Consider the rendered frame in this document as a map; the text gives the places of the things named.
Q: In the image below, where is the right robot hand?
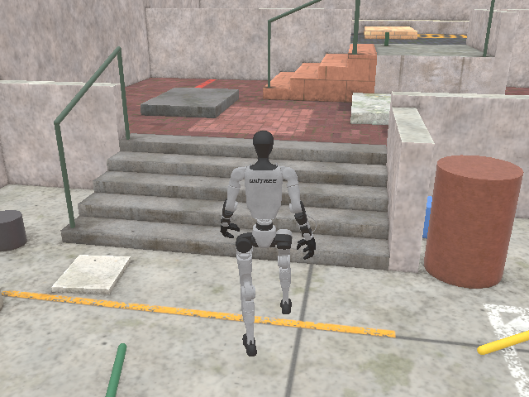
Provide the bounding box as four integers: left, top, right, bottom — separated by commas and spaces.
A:
297, 237, 316, 260

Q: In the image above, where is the left robot hand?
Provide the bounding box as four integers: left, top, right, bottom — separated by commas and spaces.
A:
220, 223, 240, 238

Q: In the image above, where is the left robot upper arm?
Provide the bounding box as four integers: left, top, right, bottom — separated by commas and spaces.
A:
225, 166, 247, 212

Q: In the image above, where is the right robot upper arm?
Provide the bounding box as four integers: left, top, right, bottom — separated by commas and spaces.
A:
280, 166, 302, 213

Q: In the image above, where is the robot torso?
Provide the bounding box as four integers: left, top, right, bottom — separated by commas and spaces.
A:
245, 163, 283, 248

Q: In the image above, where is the robot left forearm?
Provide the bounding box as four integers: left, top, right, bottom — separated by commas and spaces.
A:
221, 199, 234, 227

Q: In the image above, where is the robot right forearm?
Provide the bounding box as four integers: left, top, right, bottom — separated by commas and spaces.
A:
294, 201, 313, 241

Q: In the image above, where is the right robot thigh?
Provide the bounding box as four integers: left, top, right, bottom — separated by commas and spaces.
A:
275, 229, 293, 269

